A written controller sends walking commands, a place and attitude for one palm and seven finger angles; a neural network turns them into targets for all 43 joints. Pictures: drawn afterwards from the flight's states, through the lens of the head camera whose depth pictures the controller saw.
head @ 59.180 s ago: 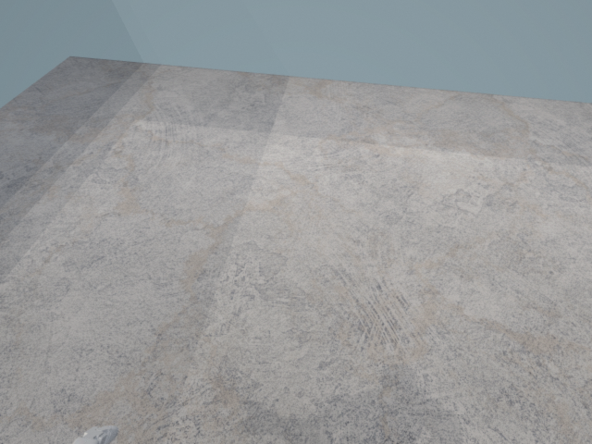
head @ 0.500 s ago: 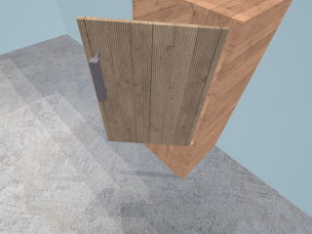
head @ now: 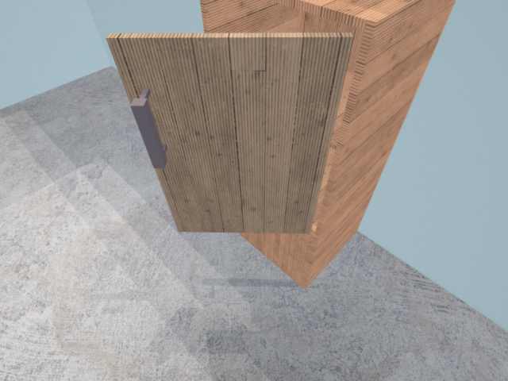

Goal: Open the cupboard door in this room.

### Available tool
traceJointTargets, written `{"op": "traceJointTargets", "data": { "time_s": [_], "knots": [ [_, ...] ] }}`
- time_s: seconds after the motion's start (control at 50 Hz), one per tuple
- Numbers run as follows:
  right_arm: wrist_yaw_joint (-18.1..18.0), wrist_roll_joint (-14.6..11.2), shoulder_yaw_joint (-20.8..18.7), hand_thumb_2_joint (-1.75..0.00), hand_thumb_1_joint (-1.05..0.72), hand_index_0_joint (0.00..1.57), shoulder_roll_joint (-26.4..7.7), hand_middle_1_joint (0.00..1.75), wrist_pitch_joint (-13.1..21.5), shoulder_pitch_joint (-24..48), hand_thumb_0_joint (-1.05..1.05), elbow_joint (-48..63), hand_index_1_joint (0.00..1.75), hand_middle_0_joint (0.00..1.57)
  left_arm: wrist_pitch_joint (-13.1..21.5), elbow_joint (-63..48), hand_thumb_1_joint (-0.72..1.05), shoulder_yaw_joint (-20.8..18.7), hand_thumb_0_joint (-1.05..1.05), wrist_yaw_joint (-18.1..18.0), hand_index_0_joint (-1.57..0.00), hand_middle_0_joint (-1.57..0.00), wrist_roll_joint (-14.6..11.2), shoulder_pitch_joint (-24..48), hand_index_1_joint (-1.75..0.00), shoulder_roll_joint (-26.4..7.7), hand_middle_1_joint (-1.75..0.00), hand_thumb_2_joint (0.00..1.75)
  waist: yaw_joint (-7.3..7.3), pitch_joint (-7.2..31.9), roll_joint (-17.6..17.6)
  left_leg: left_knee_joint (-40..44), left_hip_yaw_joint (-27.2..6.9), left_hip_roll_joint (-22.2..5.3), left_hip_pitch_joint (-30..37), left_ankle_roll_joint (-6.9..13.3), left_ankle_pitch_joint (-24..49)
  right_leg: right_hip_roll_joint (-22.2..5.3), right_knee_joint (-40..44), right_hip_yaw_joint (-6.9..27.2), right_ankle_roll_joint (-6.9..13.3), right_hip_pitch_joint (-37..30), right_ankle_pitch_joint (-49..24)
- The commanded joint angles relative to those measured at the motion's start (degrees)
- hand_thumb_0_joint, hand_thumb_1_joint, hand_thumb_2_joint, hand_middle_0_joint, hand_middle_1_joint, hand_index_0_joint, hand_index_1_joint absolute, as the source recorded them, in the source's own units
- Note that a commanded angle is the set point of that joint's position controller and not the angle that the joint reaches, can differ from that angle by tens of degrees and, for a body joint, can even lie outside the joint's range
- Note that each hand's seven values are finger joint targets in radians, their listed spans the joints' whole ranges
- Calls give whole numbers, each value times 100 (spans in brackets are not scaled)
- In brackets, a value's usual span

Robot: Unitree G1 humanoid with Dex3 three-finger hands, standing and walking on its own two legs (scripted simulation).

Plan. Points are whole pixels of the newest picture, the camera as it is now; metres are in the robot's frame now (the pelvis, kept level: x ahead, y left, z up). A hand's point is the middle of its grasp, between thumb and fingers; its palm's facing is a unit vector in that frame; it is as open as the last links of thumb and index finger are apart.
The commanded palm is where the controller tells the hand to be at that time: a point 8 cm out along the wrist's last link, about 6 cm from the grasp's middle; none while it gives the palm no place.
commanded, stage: come to a stop and stand still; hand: left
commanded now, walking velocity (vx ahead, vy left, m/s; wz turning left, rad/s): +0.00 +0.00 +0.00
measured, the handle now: (153, 129) +0.55 +0.24 +0.09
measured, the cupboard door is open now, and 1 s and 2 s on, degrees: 43 43 43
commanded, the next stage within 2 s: look again from close up in 0.50 s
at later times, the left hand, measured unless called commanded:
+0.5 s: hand out of the picture +0.02 +0.15 -0.17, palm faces +0.02 -0.98 -0.19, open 7.4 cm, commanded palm none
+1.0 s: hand out of the picture +0.02 +0.15 -0.17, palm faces +0.03 -0.98 -0.21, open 7.4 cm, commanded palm none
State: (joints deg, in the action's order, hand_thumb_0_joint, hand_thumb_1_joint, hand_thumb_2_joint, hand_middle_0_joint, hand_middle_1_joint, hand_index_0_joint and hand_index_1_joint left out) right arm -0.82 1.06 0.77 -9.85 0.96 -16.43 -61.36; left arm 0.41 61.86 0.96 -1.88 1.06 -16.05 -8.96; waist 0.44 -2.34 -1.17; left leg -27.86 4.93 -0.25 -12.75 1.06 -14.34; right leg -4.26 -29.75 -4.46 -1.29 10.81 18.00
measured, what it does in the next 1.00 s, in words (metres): stands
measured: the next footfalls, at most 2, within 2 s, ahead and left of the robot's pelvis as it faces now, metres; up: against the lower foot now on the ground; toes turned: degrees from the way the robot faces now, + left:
none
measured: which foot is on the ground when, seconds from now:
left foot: down 0.00-1.00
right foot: down 0.00-1.00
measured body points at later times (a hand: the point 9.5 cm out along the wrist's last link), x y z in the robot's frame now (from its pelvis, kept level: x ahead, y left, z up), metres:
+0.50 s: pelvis +0.02 -0.03 +0.00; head +0.03 -0.02 +0.45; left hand +0.02 +0.20 -0.16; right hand +0.04 -0.25 -0.16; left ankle +0.01 +0.11 -0.74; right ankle -0.02 -0.13 -0.74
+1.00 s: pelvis +0.02 -0.03 +0.00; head +0.03 -0.03 +0.45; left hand +0.02 +0.20 -0.15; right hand +0.04 -0.26 -0.16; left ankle +0.01 +0.11 -0.74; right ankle -0.02 -0.13 -0.74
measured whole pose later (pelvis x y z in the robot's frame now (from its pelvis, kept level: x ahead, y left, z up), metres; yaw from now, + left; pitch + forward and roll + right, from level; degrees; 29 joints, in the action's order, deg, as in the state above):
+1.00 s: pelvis +0.02 -0.03 +0.00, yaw +1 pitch -1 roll +1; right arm -1.8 1.0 0.5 -9.4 1.1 -13.0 -65.3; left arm 0.8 63.6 0.0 -1.7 1.1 -15.2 -10.1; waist -0.5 -2.3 0.7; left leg -24.0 3.4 -2.8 -9.1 -1.9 -13.6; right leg -1.3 -25.2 -6.1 1.3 6.5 17.7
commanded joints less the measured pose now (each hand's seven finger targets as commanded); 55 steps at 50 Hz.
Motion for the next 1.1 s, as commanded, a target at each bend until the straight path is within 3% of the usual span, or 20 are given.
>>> {"op": "traceJointTargets", "data": {
  "time_s": [0.0,0.06,0.26,0.46,0.5,0.58,0.8,0.82,0.94,1.08],
  "knots": [
    [-23,-42,-81,-90,-90,20,-462,30,88,-211,0,109,30,20,105,-150,90,-122,0,-23,-20,-20,-27,-343,-30,-680,-30,90,-72,-75,278,566,-529,-514,74,113,796,-268,704,396,275,147,-685],
    [-35,-42,-79,-90,-90,20,-477,30,90,-169,0,35,30,20,103,-109,90,-136,0,-24,-20,-20,-36,-325,-30,-692,-30,90,-75,-82,134,564,-502,-524,99,79,891,-276,706,397,277,110,-841],
    [-73,-46,-98,-90,-90,20,-453,30,85,-56,0,-113,30,20,120,-23,90,-158,0,-31,-20,-20,-29,-328,-30,-712,-30,90,-84,79,143,495,-449,-563,292,27,1265,-314,750,390,289,-113,-1546],
    [-91,-44,-108,-90,-90,20,-478,30,74,55,0,-156,30,20,117,1,90,-178,0,-24,-20,-20,-26,-317,-30,-737,-30,90,-101,77,129,528,-427,-594,375,-2,1312,-320,835,375,294,-170,-1676],
    [-97,-47,-105,-90,-90,20,-448,30,65,77,0,-178,30,20,114,3,90,-179,0,-25,-20,-20,-16,-312,-30,-729,-30,90,-107,-55,261,554,-432,-599,345,2,1265,-294,869,362,291,-141,-1696],
    [-99,-41,-102,-90,-90,20,-496,30,71,83,0,-182,30,20,108,9,90,-191,0,-19,-20,-20,-27,-276,-30,-765,-30,90,-110,36,97,578,-445,-600,351,-11,1293,-315,868,359,300,-190,-1603],
    [-106,-39,-112,-90,-90,20,-498,30,66,108,0,-217,30,20,112,-11,90,-212,0,-18,-20,-20,-15,-282,-30,-785,-30,90,-128,-43,264,601,-449,-614,381,-6,1335,-298,934,339,307,-218,-1732],
    [-105,-35,-110,-90,-90,20,-544,30,69,82,0,-218,30,20,112,0,90,-209,0,-18,-20,-20,-24,-262,-30,-806,-30,90,-120,6,145,602,-443,-615,386,-16,1375,-316,910,340,312,-241,-1755],
    [-108,-35,-113,-90,-90,20,-546,30,73,83,0,-232,30,20,120,10,90,-219,0,-19,-20,-20,-25,-261,-30,-820,-30,90,-124,82,178,611,-445,-624,443,-18,1437,-322,915,345,315,-294,-1847],
    [-103,-37,-114,-90,-90,20,-527,30,61,105,0,-239,30,20,121,17,90,-217,0,-9,-20,-20,-28,-273,-30,-824,-30,90,-129,-48,213,658,-442,-609,373,-37,1204,-316,1015,387,315,-207,-1606]
  ]
}}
